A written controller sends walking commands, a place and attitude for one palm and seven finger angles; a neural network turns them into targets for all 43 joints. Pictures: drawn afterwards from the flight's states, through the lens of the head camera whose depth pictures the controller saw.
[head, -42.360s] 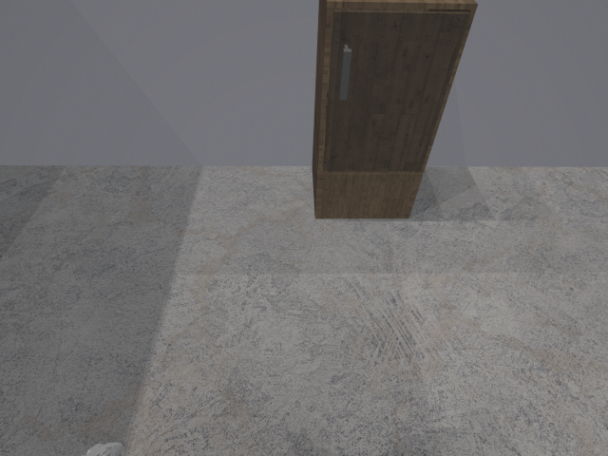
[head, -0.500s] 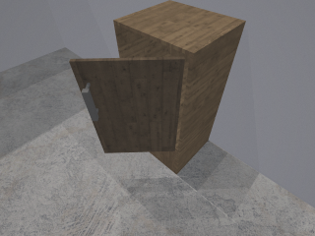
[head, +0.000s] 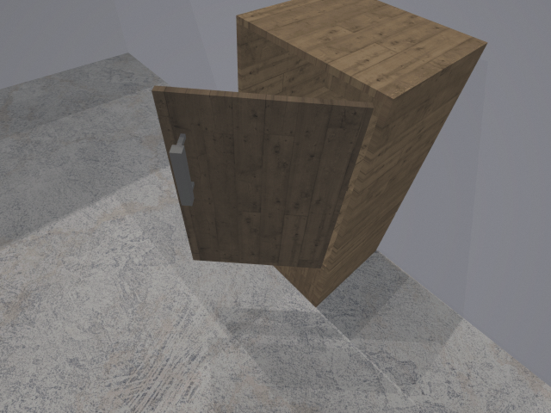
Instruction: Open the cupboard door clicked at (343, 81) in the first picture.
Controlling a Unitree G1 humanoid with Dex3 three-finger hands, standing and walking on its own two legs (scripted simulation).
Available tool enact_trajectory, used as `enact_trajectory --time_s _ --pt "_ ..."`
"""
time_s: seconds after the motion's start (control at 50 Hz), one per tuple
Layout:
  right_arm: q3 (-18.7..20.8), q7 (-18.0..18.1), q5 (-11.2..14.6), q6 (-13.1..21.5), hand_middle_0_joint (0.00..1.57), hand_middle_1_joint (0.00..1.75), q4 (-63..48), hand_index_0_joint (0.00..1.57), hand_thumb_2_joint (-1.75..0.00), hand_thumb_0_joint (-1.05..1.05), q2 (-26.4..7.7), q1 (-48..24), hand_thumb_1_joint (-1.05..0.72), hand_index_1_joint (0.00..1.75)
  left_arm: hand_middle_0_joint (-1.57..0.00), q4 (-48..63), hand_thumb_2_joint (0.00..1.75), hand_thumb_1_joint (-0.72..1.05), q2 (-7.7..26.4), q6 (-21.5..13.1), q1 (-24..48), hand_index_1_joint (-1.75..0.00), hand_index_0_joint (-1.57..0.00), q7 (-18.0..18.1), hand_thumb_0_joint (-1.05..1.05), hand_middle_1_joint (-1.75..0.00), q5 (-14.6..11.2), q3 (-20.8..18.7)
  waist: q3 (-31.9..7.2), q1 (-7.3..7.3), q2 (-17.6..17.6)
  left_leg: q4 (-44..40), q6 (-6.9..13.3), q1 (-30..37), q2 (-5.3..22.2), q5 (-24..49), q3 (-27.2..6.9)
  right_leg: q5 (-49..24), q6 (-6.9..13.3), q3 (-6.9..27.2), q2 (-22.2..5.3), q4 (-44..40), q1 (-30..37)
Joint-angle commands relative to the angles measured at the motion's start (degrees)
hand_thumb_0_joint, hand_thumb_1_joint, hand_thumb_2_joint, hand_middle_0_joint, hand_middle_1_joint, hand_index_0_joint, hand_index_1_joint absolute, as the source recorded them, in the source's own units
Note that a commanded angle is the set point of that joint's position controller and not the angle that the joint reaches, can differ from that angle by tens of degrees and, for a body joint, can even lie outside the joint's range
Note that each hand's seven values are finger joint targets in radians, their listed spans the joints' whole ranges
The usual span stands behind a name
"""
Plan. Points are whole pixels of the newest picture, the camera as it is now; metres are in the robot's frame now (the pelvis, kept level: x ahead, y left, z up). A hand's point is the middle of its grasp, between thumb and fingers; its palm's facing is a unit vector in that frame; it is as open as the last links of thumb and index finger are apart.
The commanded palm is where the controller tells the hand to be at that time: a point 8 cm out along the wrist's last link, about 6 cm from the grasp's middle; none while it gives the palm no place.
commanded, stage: come to a stop and stand still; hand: left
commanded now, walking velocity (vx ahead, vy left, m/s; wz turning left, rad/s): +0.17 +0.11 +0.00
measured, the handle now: (185, 170) +0.57 +0.24 -0.04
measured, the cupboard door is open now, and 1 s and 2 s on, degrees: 45 45 45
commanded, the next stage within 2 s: look again from close up in 1.88 s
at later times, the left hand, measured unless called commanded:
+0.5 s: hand out of the picture +0.14 +0.17 -0.16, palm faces +0.05 -0.98 -0.22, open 7.3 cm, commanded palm none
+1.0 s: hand out of the picture +0.01 +0.25 -0.15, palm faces +0.08 -0.95 -0.29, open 7.4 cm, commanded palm none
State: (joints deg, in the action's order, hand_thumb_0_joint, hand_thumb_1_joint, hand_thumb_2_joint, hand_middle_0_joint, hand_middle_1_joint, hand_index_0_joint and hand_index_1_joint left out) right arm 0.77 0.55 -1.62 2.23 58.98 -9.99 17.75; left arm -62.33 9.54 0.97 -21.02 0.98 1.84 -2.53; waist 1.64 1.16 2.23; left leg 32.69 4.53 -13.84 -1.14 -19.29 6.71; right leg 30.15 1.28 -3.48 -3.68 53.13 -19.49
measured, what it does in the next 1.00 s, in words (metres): steps on the spot: right foot, then left foot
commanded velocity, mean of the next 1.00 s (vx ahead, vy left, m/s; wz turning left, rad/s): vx -0.05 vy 0.01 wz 0.00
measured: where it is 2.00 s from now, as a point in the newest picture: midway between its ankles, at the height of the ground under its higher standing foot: outside the picture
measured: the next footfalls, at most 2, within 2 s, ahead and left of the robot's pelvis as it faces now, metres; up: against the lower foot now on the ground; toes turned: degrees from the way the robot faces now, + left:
right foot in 0.32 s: +0.15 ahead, -0.08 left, +0.00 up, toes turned +7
left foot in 0.66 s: +0.07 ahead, +0.14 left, +0.00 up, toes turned +5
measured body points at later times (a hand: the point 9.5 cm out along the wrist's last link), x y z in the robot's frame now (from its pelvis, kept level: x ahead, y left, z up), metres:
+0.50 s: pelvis +0.06 +0.00 +0.00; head +0.10 -0.01 +0.45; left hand +0.14 +0.22 -0.14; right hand +0.07 -0.22 -0.16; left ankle +0.00 +0.11 -0.68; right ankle +0.11 -0.10 -0.73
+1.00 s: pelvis +0.02 +0.05 +0.00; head +0.02 +0.02 +0.45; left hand +0.01 +0.30 -0.13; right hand +0.10 -0.18 -0.16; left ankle +0.03 +0.13 -0.73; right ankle +0.11 -0.09 -0.73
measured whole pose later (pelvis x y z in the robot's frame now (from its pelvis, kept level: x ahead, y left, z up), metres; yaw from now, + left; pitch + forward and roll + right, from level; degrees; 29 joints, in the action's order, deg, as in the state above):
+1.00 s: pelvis +0.02 +0.05 +0.00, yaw +2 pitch -2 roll +1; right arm 1.0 -0.1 -1.3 -1.5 52.6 -12.0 14.7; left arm -56.6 10.5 1.5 -20.8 1.1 1.7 -0.7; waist 0.8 1.1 -3.4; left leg 30.7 3.6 -12.7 -3.3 -16.0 4.6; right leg 11.5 -0.9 4.4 -1.7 32.1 -20.1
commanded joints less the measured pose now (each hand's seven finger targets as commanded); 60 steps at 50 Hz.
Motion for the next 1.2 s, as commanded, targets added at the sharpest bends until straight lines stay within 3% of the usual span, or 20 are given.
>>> enact_trajectory --time_s 0.0,0.08,0.16,0.24,0.28,0.3,0.32,0.34,0.36,0.44,0.56,0.58,0.62,0.64,0.66,0.72,0.76,0.82,0.92,1.18 --pt "0.4 1.08 -0.1 1.18 0.2 0.3 -0.56 0.2 -0.9 0.0 -5.63 7.03 -0.9 0.3 -0.2 5.62 0.9 0.9 2.03 -2.42 5.55 -0.3 -0.2 -0.61 0.0 -0.3 -0.02 -0.3 4.14 -2.26 -5.28 -18.92 9.57 6.92 17.33 19.23 -19.91 -5.32 0.49 0.9 -2.01 12.52 -16.95" --pt "0.29 1.37 0.14 2.12 0.2 0.3 0.24 0.2 -0.9 0.0 -5.22 7.61 -0.9 0.3 -0.2 5.21 0.9 0.9 1.1 -1.8 4.95 -0.3 -0.2 -0.65 0.0 -0.3 -0.17 0.14 1.61 -1.13 -6.89 -17.63 8.88 9.94 14.22 36.97 -11.48 -9.0 -0.79 -1.11 -0.95 6.48 -14.09" --pt "0.2 1.95 0.02 1.6 0.2 0.3 0.66 0.2 -0.9 0.0 -4.98 7.23 -0.9 0.3 -0.2 6.34 0.9 0.9 0.48 -1.47 7.79 -0.3 -0.2 0.35 0.0 -0.3 -0.63 0.59 0.59 -1.23 -5.65 -13.42 6.24 10.58 13.95 54.73 -8.81 -12.4 -1.16 -1.04 0.65 -6.36 -7.62" --pt "1.0 2.24 0.41 0.51 0.2 0.3 1.05 0.2 -0.9 0.0 -5.31 6.47 -0.9 0.3 -0.2 6.91 0.9 0.9 2.48 -1.59 7.48 -0.3 -0.2 1.28 0.0 -0.3 -0.6 0.31 -0.67 -0.58 -6.88 -8.78 3.16 12.08 13.68 58.78 -9.12 -17.65 -0.6 -1.28 1.69 -18.76 -0.77" --pt "1.56 2.13 1.02 0.09 0.2 0.3 0.76 0.2 -0.9 0.0 -4.99 6.1 -0.9 0.3 -0.2 6.24 0.9 0.9 4.4 -2.07 3.5 -0.3 -0.2 1.61 0.0 -0.3 -0.45 -0.21 -2.69 1.43 -4.19 -3.14 0.26 9.98 11.79 51.42 -8.67 -28.75 -0.28 -0.14 0.54 -26.3 6.82" --pt "1.81 2.05 1.31 -0.12 0.2 0.3 0.31 0.2 -0.9 0.0 -3.79 7.02 -0.9 0.3 -0.2 5.88 0.9 0.9 6.39 -2.37 1.53 -0.3 -0.2 1.9 0.0 -0.3 -0.32 -0.71 -5.13 1.36 0.18 1.27 -1.6 4.36 8.79 41.2 -8.12 -46.32 1.96 5.1 -3.68 -23.52 13.62" --pt "2.18 1.92 1.4 -0.46 0.2 0.3 -0.08 0.2 -0.9 0.0 -2.96 7.88 -0.9 0.3 -0.2 5.64 0.9 0.9 8.77 -2.54 -0.33 -0.3 -0.2 2.1 0.0 -0.3 -0.27 -1.21 -7.14 1.31 3.63 8.09 -3.16 -3.59 3.76 22.8 -5.67 -68.88 7.06 13.5 -12.02 -20.37 20.01" --pt "2.29 1.93 1.75 -0.94 0.2 0.3 -0.51 0.2 -0.9 0.0 -1.39 7.79 -0.9 0.3 -0.2 5.08 0.9 0.9 10.31 -2.57 -2.03 -0.3 -0.2 2.0 0.0 -0.3 -0.55 -1.39 -8.18 1.35 6.83 16.26 -4.77 -8.17 -0.93 -8.16 -4.54 -82.44 13.49 16.93 -20.01 -22.35 22.3" --pt "2.01 2.16 1.83 -1.79 0.2 0.3 -1.03 0.2 -0.9 0.0 -0.42 4.59 -0.9 0.3 -0.2 5.34 0.9 0.9 9.84 -2.58 -1.54 -0.3 -0.2 2.18 0.0 -0.3 -0.54 -1.21 -8.73 2.12 10.54 23.0 -4.88 -8.27 0.28 -18.75 -7.07 -80.04 16.97 19.1 -21.93 -25.62 19.12" --pt "2.16 1.19 1.39 -3.66 0.2 0.3 -0.54 0.2 -0.9 0.0 1.2 3.3 -0.9 0.3 -0.2 9.36 0.9 0.9 7.8 -1.41 8.44 -0.3 -0.2 2.32 0.0 -0.3 -0.14 -1.33 -4.08 -1.52 5.65 24.7 -5.73 -6.29 1.64 -11.9 -6.55 -53.95 12.41 10.0 -14.15 -30.51 5.16" --pt "1.95 0.63 0.88 -3.13 0.2 0.3 -1.33 0.2 -0.9 0.0 1.36 4.62 -0.9 0.3 -0.2 10.14 0.9 0.9 9.67 -0.55 8.14 -0.3 -0.2 1.63 0.0 -0.3 0.07 -2.31 -5.54 -1.92 5.14 5.73 -6.07 0.13 0.64 -2.06 -2.42 -29.85 8.8 10.28 -10.32 -30.01 1.93" --pt "3.54 0.83 1.51 -2.78 0.2 0.3 -5.08 0.2 -0.9 0.0 -5.23 3.06 -0.9 0.3 -0.2 10.03 0.9 0.9 12.87 -0.82 6.43 -0.3 -0.2 3.79 0.0 -0.3 -0.28 -1.77 -15.36 -3.51 -4.88 4.69 -7.21 1.35 0.42 -2.93 -0.49 -46.49 7.07 15.99 -13.61 -25.99 12.14" --pt "2.38 0.63 0.61 -1.99 0.2 0.3 -7.89 0.2 -0.9 0.0 -3.36 0.85 -0.9 0.3 -0.2 12.1 0.9 0.9 9.08 -0.16 7.88 -0.3 -0.2 3.06 0.0 -0.3 -0.81 -0.65 -10.96 -2.7 -12.8 -8.35 -4.84 3.44 3.59 2.26 -4.04 -17.23 4.04 7.22 -6.19 -20.26 4.54" --pt "2.69 0.56 0.26 -2.03 0.2 0.3 -8.89 0.2 -0.9 0.0 -6.72 -0.04 -0.9 0.3 -0.2 12.06 0.9 0.9 7.19 0.36 7.98 -0.3 -0.2 2.4 0.0 -0.3 -1.19 -0.1 -5.19 -2.41 -19.7 -12.71 -2.04 -2.07 10.9 1.85 -13.74 -8.37 1.11 1.91 -1.04 -17.58 -0.06" --pt "2.91 0.76 -0.08 -2.43 0.2 0.3 -10.71 0.2 -0.9 0.0 -8.47 -2.73 -0.9 0.3 -0.2 12.22 0.9 0.9 5.97 0.64 7.39 -0.3 -0.2 1.85 0.0 -0.3 -0.99 0.19 0.98 -0.93 -19.61 -15.71 0.75 -8.83 14.25 3.85 -17.3 -8.49 -0.15 -0.12 1.99 -15.94 -0.47" --pt "2.23 0.51 0.1 -2.56 0.2 0.3 -12.63 0.2 -0.9 0.0 -8.12 -7.28 -0.9 0.3 -0.2 10.6 0.9 0.9 5.76 1.25 5.08 -0.3 -0.2 0.81 0.0 -0.3 0.12 0.5 9.41 0.86 -10.44 -19.04 1.12 -18.82 11.69 -11.18 -16.2 -11.87 0.27 1.08 2.24 -14.72 3.21" --pt "2.1 0.35 0.21 -2.43 0.2 0.3 -12.35 0.2 -0.9 0.0 -8.7 -6.0 -0.9 0.3 -0.2 9.71 0.9 0.9 5.11 0.8 2.96 -0.3 -0.2 0.42 0.0 -0.3 -0.05 0.65 8.79 0.63 -3.78 -19.03 0.43 -16.87 10.57 -13.31 -15.15 -14.28 0.06 2.14 2.41 -17.17 4.03" --pt "2.02 0.21 0.39 -2.12 0.2 0.3 -11.91 0.2 -0.9 0.0 -8.96 -5.09 -0.9 0.3 -0.2 9.71 0.9 0.9 5.9 0.16 1.65 -0.3 -0.2 0.27 0.0 -0.3 -0.17 0.75 6.09 0.14 -5.27 -18.95 0.06 -12.27 8.76 -14.41 -14.33 -14.22 0.32 4.2 2.46 -20.72 3.63" --pt "1.97 -0.04 0.39 -2.32 0.2 0.3 -10.62 0.2 -0.9 0.0 -8.61 -2.63 -0.9 0.3 -0.2 9.97 0.9 0.9 7.14 -0.85 1.47 -0.3 -0.2 0.41 0.0 -0.3 -0.16 0.75 4.47 -1.22 2.23 -14.93 -0.5 -7.34 5.45 -13.86 -12.95 -5.95 1.06 10.64 1.31 -27.69 -0.04" --pt "0.77 0.41 0.81 -0.72 0.2 0.3 -4.59 0.2 -0.9 0.0 -7.1 0.43 -0.9 0.3 -0.2 6.47 0.9 0.9 6.44 -2.19 1.85 -0.3 -0.2 0.53 0.0 -0.3 -0.82 1.33 2.32 -1.81 -1.48 -15.76 -1.29 -3.07 5.48 -6.6 -13.14 -10.79 1.5 14.02 0.51 -29.93 1.97"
